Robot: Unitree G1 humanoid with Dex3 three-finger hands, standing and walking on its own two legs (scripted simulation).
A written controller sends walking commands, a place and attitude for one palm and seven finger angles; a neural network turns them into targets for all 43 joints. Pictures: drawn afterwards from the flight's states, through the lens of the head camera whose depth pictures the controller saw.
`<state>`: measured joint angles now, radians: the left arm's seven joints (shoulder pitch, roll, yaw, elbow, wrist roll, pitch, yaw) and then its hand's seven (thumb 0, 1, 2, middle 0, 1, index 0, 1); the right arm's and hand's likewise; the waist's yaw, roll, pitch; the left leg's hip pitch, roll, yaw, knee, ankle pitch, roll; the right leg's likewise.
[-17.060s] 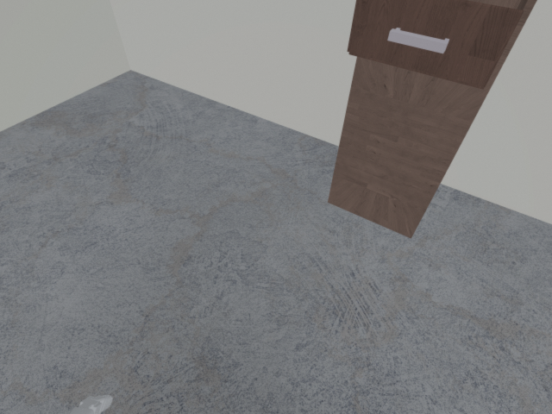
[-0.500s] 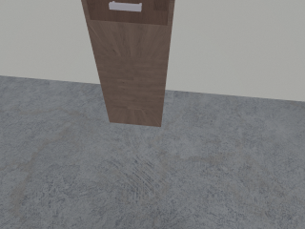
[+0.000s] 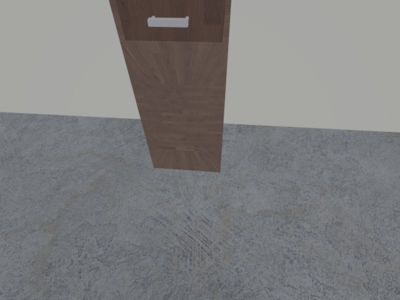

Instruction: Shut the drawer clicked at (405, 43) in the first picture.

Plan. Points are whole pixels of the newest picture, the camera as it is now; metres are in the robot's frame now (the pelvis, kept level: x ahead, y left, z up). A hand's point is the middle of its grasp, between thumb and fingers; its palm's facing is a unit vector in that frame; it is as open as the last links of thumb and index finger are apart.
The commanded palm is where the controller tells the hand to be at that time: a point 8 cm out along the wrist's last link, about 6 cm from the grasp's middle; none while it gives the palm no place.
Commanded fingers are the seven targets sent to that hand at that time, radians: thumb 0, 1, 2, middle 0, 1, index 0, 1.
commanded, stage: let the arm hang, fingers relaxed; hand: left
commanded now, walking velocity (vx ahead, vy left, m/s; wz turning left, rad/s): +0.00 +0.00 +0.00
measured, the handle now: (169, 20) +0.98 +0.17 +0.15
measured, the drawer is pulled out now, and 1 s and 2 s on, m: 0.00 0.00 0.00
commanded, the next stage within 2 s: look to check the result in 0.30 s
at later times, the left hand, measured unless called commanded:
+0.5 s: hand out of the picture +0.10 +0.22 -0.15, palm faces -0.01 -0.95 -0.32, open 7.4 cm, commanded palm none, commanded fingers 0.00 0.90 0.90 -0.20 -0.30 -0.20 -0.30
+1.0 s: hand out of the picture +0.14 +0.23 -0.14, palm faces -0.02 -0.94 -0.35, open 7.4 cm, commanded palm none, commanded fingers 0.00 0.90 0.90 -0.20 -0.30 -0.20 -0.30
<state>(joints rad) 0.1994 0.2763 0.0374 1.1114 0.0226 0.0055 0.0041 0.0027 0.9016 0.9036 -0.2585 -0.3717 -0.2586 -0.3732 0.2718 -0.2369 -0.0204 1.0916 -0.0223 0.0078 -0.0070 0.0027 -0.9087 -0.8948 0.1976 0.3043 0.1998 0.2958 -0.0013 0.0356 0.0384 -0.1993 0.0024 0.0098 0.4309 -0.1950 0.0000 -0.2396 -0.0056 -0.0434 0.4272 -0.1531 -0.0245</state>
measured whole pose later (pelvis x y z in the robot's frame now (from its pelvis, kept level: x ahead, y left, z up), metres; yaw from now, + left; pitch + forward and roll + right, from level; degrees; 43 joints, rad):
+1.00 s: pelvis +0.05 -0.02 +0.01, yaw +0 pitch -1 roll +0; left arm 0.09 0.31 0.03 1.13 0.02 -0.02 0.00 0.00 0.90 0.90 -0.20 -0.30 -0.20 -0.30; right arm 0.12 -0.33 -0.01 1.11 -0.02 0.00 -0.01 0.00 -0.91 -0.89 0.20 0.30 0.20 0.30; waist -0.01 0.03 0.05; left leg -0.08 0.04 0.01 0.31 -0.20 -0.03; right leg -0.13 0.03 -0.05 0.32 -0.17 -0.05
